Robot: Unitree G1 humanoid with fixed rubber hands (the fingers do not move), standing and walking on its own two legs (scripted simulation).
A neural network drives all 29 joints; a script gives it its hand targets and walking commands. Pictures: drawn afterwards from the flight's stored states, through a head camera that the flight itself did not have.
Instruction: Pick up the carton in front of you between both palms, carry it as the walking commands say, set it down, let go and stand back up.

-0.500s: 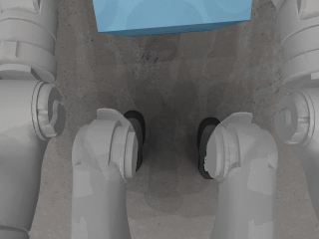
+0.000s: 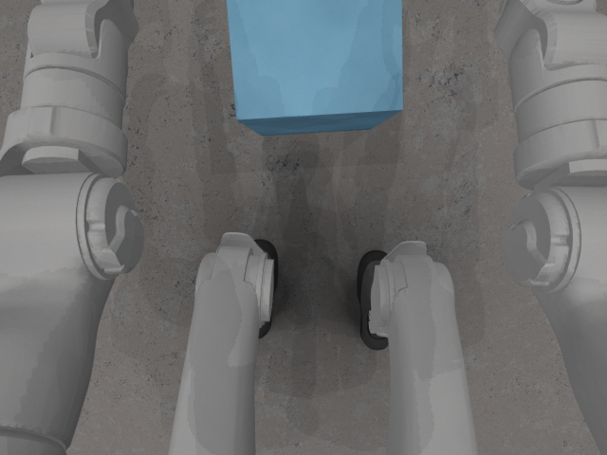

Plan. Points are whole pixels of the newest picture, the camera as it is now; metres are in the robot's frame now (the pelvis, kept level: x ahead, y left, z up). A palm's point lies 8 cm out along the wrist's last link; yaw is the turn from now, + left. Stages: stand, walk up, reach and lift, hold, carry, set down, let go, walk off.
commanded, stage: set down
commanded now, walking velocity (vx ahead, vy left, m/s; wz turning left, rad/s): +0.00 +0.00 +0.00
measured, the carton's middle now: (313, 59) +0.56 +0.03 -0.34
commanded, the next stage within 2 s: let go in 0.50 s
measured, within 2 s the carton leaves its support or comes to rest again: neither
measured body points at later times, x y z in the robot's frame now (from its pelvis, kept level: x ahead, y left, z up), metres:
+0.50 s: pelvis +0.03 +0.00 +0.13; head +0.36 +0.01 +0.44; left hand +0.58 +0.24 +0.04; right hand +0.60 -0.16 +0.04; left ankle +0.11 +0.12 -0.43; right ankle +0.10 -0.12 -0.43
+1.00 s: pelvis +0.07 +0.01 +0.25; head +0.30 +0.02 +0.64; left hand +0.44 +0.26 +0.15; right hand +0.46 -0.18 +0.15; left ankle +0.11 +0.12 -0.43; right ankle +0.10 -0.12 -0.43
